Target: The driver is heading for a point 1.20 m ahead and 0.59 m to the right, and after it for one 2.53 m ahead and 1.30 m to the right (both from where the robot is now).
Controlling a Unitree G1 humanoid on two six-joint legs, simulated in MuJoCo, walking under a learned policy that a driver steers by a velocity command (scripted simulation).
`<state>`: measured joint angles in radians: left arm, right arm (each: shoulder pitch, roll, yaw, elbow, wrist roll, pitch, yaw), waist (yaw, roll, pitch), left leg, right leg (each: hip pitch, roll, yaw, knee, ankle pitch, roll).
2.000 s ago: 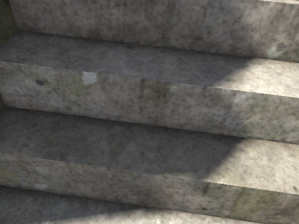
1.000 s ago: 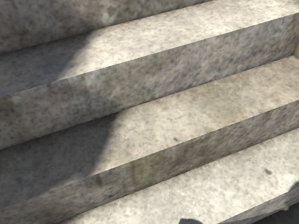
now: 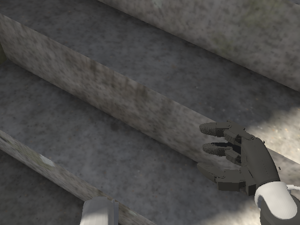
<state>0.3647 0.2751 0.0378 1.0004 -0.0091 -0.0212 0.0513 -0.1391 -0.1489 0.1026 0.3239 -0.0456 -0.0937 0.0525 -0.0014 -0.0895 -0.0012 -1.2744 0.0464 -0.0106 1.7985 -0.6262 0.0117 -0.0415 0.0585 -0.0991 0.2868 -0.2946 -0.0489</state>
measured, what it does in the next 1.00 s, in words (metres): climbs, turning right: left foot 0.22 m higher, then right foot 0.22 m higher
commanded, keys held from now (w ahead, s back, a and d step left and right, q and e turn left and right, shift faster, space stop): w+e+shift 0.92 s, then w+shift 0.04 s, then w+q+shift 0.04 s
